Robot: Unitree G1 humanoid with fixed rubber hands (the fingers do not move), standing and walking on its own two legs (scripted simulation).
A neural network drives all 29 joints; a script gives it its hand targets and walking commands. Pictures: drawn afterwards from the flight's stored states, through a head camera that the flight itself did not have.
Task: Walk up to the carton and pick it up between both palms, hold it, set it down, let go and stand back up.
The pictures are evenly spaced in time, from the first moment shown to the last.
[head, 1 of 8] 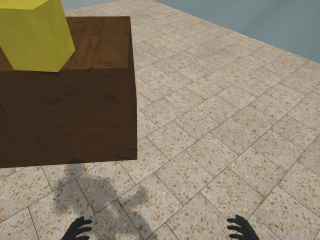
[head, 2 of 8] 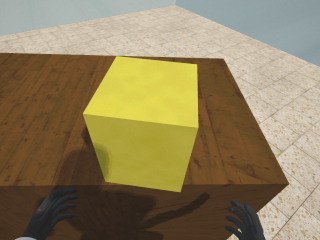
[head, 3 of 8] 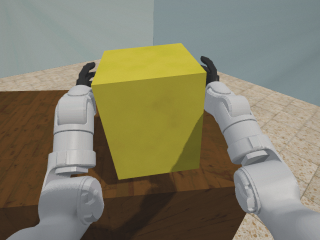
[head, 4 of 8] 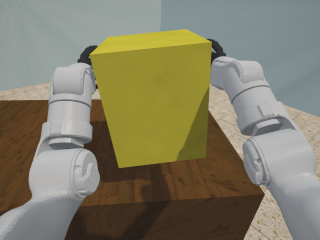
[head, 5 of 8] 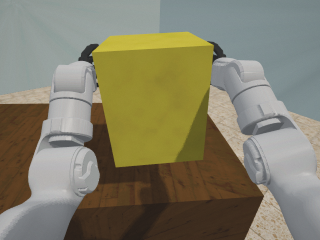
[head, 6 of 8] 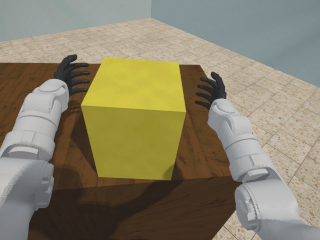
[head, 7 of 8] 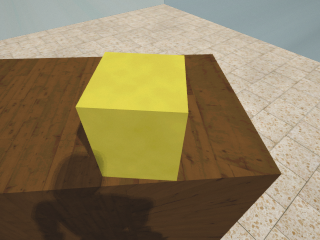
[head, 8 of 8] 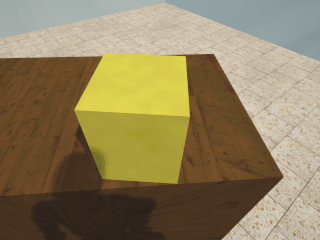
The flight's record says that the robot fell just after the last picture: no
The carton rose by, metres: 0.21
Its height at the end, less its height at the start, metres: +0.00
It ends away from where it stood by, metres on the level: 0.02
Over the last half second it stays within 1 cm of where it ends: yes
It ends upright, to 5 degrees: yes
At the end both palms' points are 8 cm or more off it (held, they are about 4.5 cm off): yes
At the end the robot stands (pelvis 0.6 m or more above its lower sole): yes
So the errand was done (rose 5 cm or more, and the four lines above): yes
